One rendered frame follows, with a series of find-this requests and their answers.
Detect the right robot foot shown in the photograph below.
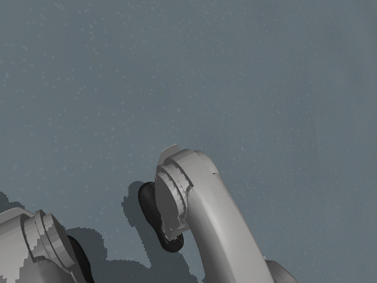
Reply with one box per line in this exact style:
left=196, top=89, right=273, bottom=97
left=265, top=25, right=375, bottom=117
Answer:
left=138, top=182, right=184, bottom=252

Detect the left robot foot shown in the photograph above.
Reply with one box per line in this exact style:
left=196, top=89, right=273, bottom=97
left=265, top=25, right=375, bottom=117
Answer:
left=67, top=235, right=95, bottom=283

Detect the right robot hand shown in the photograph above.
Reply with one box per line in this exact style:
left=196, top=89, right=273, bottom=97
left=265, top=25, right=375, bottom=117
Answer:
left=263, top=255, right=299, bottom=283

